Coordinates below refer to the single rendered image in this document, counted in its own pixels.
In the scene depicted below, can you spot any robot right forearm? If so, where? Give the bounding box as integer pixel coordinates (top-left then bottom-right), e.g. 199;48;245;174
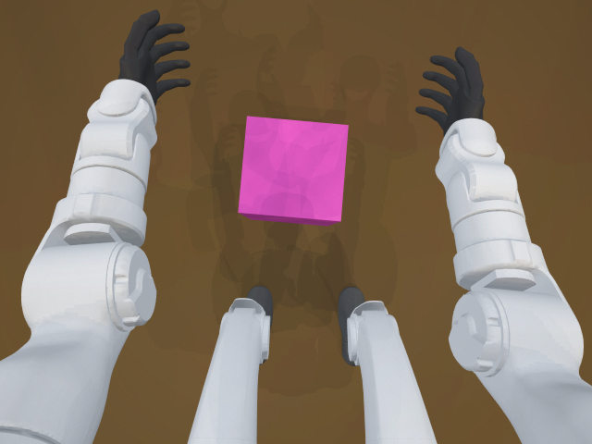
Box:
435;118;584;362

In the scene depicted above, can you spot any robot right thigh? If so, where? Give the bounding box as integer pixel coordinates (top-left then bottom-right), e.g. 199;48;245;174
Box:
347;310;437;444

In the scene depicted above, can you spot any robot left forearm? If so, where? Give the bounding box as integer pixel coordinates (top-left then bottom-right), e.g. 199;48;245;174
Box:
21;80;157;326

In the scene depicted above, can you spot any left robot hand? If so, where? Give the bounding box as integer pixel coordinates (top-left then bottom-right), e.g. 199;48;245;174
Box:
118;10;191;106

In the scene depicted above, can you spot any right robot hand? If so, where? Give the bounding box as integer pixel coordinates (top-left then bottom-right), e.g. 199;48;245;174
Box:
415;46;485;137

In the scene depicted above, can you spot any carton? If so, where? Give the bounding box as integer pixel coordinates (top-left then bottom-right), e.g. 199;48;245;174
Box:
238;116;349;226

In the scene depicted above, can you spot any left robot upper arm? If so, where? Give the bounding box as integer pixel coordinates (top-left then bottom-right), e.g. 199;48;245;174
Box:
0;241;156;444

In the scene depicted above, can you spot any left robot foot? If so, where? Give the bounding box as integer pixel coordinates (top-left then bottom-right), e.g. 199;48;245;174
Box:
247;286;273;365

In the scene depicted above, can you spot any right robot upper arm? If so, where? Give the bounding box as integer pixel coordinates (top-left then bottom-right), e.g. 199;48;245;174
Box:
449;288;592;444

